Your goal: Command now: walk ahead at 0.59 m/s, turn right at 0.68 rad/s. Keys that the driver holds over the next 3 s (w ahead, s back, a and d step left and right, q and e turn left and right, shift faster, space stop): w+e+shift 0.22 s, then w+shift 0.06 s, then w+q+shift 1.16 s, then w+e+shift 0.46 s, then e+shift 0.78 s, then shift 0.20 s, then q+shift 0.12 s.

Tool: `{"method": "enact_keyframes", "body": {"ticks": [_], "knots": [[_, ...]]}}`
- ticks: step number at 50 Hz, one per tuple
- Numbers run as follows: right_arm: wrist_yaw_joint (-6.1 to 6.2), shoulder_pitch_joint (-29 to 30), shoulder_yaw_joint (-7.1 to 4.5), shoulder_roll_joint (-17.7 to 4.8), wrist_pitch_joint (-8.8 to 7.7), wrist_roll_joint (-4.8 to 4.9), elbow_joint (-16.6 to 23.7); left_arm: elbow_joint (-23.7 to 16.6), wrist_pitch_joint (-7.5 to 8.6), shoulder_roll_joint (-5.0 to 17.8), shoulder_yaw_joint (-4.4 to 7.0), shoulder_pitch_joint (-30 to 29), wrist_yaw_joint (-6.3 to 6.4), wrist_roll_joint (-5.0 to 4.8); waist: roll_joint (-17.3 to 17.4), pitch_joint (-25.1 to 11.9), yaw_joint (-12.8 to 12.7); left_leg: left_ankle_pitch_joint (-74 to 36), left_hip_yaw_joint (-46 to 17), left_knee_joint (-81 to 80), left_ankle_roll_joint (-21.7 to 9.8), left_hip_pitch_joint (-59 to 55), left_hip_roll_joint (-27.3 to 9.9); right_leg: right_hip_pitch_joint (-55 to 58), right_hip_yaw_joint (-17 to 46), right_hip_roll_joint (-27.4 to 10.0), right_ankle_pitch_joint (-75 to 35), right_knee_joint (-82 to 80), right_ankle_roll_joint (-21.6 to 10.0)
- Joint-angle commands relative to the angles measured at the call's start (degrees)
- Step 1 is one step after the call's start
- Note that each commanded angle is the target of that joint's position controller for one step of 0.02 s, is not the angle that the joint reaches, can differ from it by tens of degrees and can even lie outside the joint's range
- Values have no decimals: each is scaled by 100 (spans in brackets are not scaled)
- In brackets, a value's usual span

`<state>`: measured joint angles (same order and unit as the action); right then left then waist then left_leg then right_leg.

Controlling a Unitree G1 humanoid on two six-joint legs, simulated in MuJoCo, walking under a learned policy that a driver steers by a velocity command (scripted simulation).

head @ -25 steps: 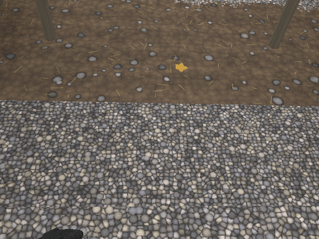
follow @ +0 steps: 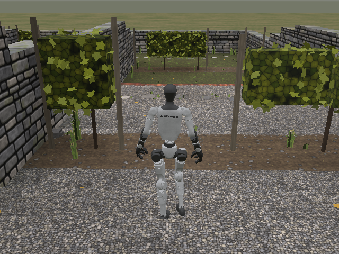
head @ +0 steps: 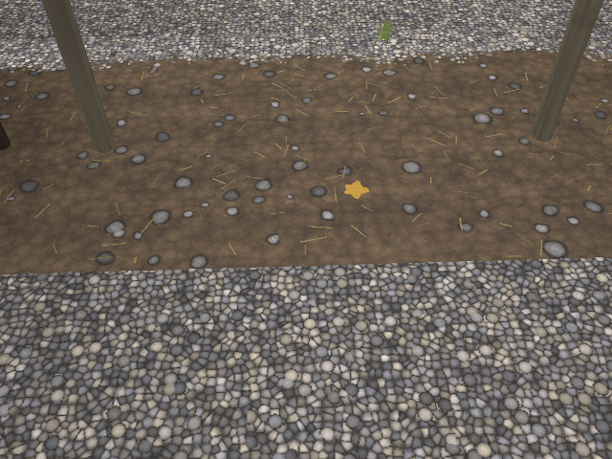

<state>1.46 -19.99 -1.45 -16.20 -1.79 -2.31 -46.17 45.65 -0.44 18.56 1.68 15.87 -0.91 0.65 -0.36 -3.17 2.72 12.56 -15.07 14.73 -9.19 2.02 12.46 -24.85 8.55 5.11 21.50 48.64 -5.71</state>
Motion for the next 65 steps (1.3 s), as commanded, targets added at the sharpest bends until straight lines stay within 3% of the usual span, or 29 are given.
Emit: {"method": "enact_keyframes", "body": {"ticks": [1, 10, 12, 14, 15, 16, 17, 19, 24, 27, 32, 37, 38, 40, 41, 42, 43, 44, 45, 46, 47, 50, 52, 53, 54, 55, 57, 60, 65], "knots": [[28, -625, -303, -932, -212, 53, -39, -833, 193, 603, 152, -1174, -52, 97, 233, 758, 421, 1173, -1454, -186, -398, -1963, -2502, -3608, 189, -586, -170, 1153, 117], [-26, -583, -151, -963, -451, 109, -332, -1590, 138, 254, -77, -2021, -455, 140, 197, 1094, 129, -3457, 1047, -892, 247, 572, -2088, -856, -1578, -593, -1667, -389, -156], [-5, -691, -203, -1228, -412, 82, -389, -1240, 56, 413, 11, -876, -418, 136, 551, 235, -465, -6854, 1614, 854, 456, 616, -2199, 905, -1916, 45, -972, 128, -277], [2, -536, -201, -1436, -417, -30, -477, -626, 52, 959, 301, 1491, -187, 82, 492, -654, -1738, -6667, 1741, 4096, 725, 1889, -2342, 3592, -1102, 30, 21, -322, -826], [-53, -563, -81, -754, -446, -113, -421, -490, 80, 1409, 400, 1822, -61, 104, -1080, -1014, -1619, 259, 1964, 7232, 765, 3026, -1397, 4423, 961, -1307, 1355, -824, -1279], [-142, -944, -75, -879, -552, 97, -110, -743, 99, 1272, 329, 1360, -41, 23, -1161, -1917, -1024, 1667, 1197, 8156, 716, 4303, -872, 5051, 4568, -2732, 1200, -2462, -1763], [-134, -103, -206, -1384, -574, 104, -95, -739, 113, 1018, 359, 1103, 24, 30, 52, -1094, -1213, 539, 842, 7609, 627, 4595, -1216, 4289, 3780, -2385, 802, -2590, -1582], [-171, 128, -123, -953, -426, 161, -84, -500, 283, 794, 346, 710, -11, 136, 377, 204, -678, 278, 814, 6691, 580, 3877, -1518, 2078, 2210, -2205, -523, -2794, -1355], [-328, -181, -177, -490, 184, 44, -450, -171, 618, 427, 218, 580, -46, -37, -96, 1125, -134, -141, 799, 4867, 540, 3505, -1798, 997, 54, -1603, -2091, -3709, -454], [-434, 826, -234, -375, -24, 145, -138, 157, 915, 293, 224, 426, 23, -21, 83, 1313, 47, -2518, 1351, 2830, 359, 3260, -1499, 649, -1502, -721, -2332, -3363, 186], [-703, 1520, -74, 132, -149, 239, -207, 689, 882, 4, 70, 1459, 245, -49, -115, 967, -438, -5087, 2396, 2072, -20, 2279, -1032, 1185, -2116, -724, -2487, -2867, 574], [-442, -110, -270, -660, -20, -190, -721, 846, 618, 310, -5, 1208, 555, 101, -148, 608, 483, -3851, 2910, 1807, -190, 560, -603, 1912, -2302, -1101, -6553, 724, 879], [-387, -1672, -447, -885, 41, -66, -1106, 694, 592, 475, 66, 393, 594, 128, 184, 63, 1467, -4306, 2268, 1207, -555, -655, -1083, 1523, -2191, -866, -6259, 3131, 977], [-230, -2850, -515, -1000, 41, 182, -1665, 11, 449, 201, 89, -1544, 476, -2, 1308, 942, 2151, -4394, 1819, -251, -1014, -1917, -1544, -1159, -2067, 176, 1793, 7084, 746], [-149, -2694, -470, -1319, -96, -62, -1745, -632, 586, 68, 6, -704, 412, -206, 1466, 548, 839, -6546, 109, 2094, -1312, -4306, -2587, -3881, -862, -404, 2284, 6683, 758], [-129, -2809, -445, -1157, -130, -62, -1623, -767, 633, 67, -119, -723, 372, -84, 94, -255, 912, -4960, -981, 2025, -1685, -5038, -3013, -4691, -202, -820, 1980, 6050, 777], [-105, -2432, -331, -834, -165, 30, -1486, -754, 713, 206, -94, -834, 319, 160, -1129, 102, 539, -3171, -917, 1310, -1299, -4039, -2792, -4552, -161, -893, 1209, 5117, 564], [-10, -1404, -349, -958, -185, 112, -1213, -831, 685, 20, -148, -822, 179, 389, -1249, 595, -105, -2360, -1112, 698, -1165, -2397, -2354, -3926, -273, -860, 873, 4007, 523], [162, 275, -541, -1725, -281, -21, -622, -1172, 632, 301, -98, -729, 110, 402, 462, 1395, -811, -1270, -2774, -232, -1607, -72, -3504, -3236, 544, -1343, 1071, 2238, 750], [129, 836, -397, -1209, -377, -101, -381, -1042, 568, 824, 52, -1143, 152, 429, -655, 1984, -862, -1312, -2620, -623, -1521, 1685, -3241, -2075, 612, -1654, 642, 1174, 1037], [34, 806, -361, -1119, -441, -63, -339, -923, 515, 686, 37, -950, 120, 339, -1018, 1687, -945, -1627, -1967, -519, -1326, 2755, -2689, -448, 174, -1491, -290, 383, 1102], [-137, 580, -512, -1315, -517, 220, -410, -384, 522, 316, 58, 212, -1, 11, -688, 666, -1144, -1714, -291, 842, -616, 3597, -1250, 2788, -915, -675, -2128, -609, 897], [-218, 644, -497, -1289, -538, 213, -351, 127, 530, 768, 315, 2285, 174, 113, -772, -753, -2211, -2806, 292, 4122, -119, 3327, -401, 4556, -955, -609, -1112, -878, 811], [-198, 860, -256, -179, -551, 155, -89, 223, 561, 1079, 339, 2811, 264, 252, -1789, -979, -2118, 1796, 432, 6853, 60, 3890, -5, 4563, 1078, -2221, 121, -1607, 599], [-227, 84, -194, -78, -544, 368, 434, 2, 516, 1221, 330, 1906, 235, 271, -2753, -1333, -907, 1678, 683, 7638, 53, 4586, -150, 4331, 4799, -3195, 1492, -3672, 196], [-193, 156, -136, -148, -363, 168, 315, -156, 488, 909, 357, 899, 226, 246, -1830, -276, -578, 1172, 992, 7871, 18, 5147, -759, 3518, 4784, -3147, 3284, -3806, -54], [-310, 560, -129, -39, -153, 38, 343, -104, 462, 318, 290, 303, 147, 280, -641, 800, -479, 654, 1211, 7436, 87, 5023, -1359, 2104, 2510, -2543, 2162, -3425, 112], [-519, 1399, -61, 191, 41, 79, 933, 412, 611, -241, 151, 678, 122, 121, -716, 896, -305, 387, 1152, 6942, 147, 4892, -1643, 1600, 533, -2125, 68, -3693, 394], [-645, 2096, -36, -178, 120, 75, 1397, 356, 838, -68, 203, 222, 133, 51, -206, 849, -11, -1209, 1844, 4449, 99, 3984, -1622, 1674, -1731, -1630, -2592, -4343, 439]]}}
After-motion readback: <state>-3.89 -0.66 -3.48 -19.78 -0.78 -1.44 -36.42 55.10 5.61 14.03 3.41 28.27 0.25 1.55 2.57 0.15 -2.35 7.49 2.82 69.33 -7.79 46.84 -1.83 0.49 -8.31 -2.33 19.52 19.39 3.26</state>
